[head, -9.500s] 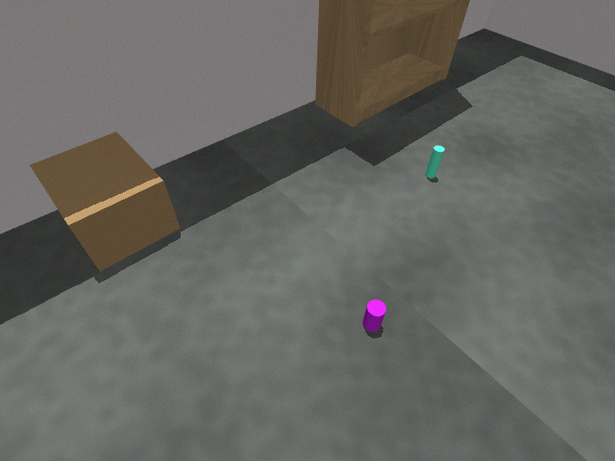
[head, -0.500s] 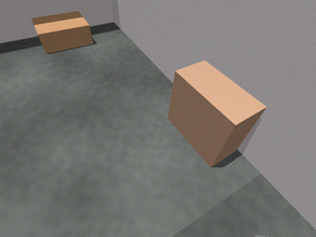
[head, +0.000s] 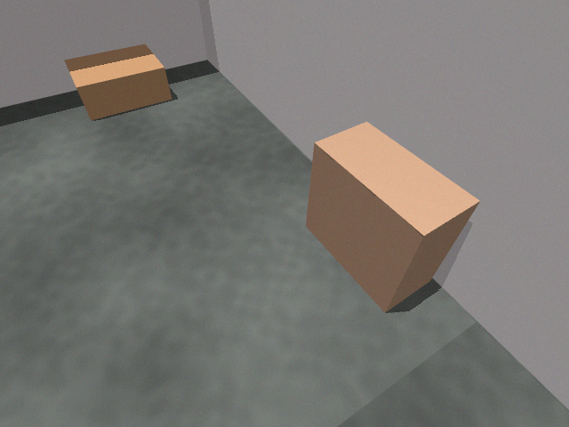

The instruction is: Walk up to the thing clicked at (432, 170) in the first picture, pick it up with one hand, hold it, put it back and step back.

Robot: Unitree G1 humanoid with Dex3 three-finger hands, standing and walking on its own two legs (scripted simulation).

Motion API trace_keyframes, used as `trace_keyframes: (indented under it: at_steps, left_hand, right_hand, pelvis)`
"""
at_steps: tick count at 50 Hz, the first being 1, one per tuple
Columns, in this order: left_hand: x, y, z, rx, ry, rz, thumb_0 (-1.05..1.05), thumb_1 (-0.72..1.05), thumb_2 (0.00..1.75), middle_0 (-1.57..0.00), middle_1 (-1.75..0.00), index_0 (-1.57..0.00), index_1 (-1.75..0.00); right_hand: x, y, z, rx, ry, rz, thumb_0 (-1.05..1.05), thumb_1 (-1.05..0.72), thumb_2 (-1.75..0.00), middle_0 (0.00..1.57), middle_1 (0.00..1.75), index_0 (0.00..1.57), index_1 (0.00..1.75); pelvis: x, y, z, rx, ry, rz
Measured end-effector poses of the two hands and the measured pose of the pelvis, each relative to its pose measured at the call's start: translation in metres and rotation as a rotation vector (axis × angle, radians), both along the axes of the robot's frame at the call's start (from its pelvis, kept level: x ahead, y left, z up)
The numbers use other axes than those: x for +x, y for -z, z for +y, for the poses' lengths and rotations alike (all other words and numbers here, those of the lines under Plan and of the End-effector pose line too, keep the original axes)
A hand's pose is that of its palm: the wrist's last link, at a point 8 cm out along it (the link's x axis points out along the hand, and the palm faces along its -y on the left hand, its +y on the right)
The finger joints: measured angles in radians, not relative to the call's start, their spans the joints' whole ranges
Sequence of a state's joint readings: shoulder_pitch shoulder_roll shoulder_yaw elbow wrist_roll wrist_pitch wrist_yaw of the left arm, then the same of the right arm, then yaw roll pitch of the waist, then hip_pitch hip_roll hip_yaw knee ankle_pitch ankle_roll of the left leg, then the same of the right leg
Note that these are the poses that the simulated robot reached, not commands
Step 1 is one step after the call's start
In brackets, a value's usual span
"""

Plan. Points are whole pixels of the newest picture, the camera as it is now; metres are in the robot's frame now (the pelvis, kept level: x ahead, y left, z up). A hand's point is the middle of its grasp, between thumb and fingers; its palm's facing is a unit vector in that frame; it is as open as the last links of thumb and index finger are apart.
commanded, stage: stand
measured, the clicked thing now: out of the picture +0.11 +1.41 -0.70
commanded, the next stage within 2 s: walk up in 0.92 s
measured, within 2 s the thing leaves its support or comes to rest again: neither
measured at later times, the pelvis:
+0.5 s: pelvis +0.01 -0.01 +0.00, yaw +0 degrees
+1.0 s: pelvis +0.01 -0.02 +0.00, yaw +5 degrees
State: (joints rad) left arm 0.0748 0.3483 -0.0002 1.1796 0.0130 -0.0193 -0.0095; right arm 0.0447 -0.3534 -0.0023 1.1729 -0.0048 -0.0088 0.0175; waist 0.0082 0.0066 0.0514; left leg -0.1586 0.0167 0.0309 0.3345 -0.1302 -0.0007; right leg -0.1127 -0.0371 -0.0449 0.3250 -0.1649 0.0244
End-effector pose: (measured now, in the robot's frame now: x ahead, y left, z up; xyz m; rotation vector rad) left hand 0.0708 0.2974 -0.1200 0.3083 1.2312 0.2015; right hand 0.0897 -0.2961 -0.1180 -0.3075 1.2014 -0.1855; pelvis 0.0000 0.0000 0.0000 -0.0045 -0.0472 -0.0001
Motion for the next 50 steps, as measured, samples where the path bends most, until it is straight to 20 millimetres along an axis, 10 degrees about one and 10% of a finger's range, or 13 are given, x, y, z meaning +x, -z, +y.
trace_keyframes:
  at_steps: [15,50]
  left_hand:
    - [0.006,0.001,-0.008,-0.003,0.017,0.008,0.0,0.9,0.9,-0.21,-0.3,-0.2,-0.3]
    - [0.027,-0.001,-0.004,0.001,-0.068,-0.067,0.0,0.9,0.9,-0.21,-0.3,-0.2,-0.3]
  right_hand:
    - [-0.027,0.005,-0.008,-0.004,0.04,0.062,0.01,-0.91,-0.9,0.21,0.3,0.2,0.3]
    - [0.007,0.002,-0.016,-0.021,-0.039,0.036,0.01,-0.91,-0.9,0.21,0.3,0.2,0.3]
  pelvis:
    - [0.005,0.0,-0.004,0.002,0.0,0.007]
    - [0.011,0.005,-0.016,0.014,-0.082,0.016]
